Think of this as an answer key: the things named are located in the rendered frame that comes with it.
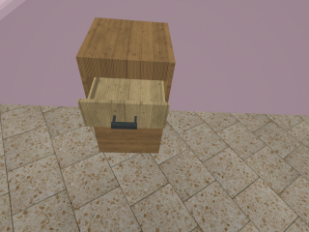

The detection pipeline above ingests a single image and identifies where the drawer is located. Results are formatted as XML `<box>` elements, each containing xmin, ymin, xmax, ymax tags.
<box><xmin>77</xmin><ymin>77</ymin><xmax>170</xmax><ymax>129</ymax></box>

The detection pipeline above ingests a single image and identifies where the cabinet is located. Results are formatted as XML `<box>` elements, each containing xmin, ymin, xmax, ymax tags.
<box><xmin>75</xmin><ymin>17</ymin><xmax>176</xmax><ymax>154</ymax></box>

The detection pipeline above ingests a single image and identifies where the handle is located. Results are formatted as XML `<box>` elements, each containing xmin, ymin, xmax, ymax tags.
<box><xmin>111</xmin><ymin>115</ymin><xmax>137</xmax><ymax>130</ymax></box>

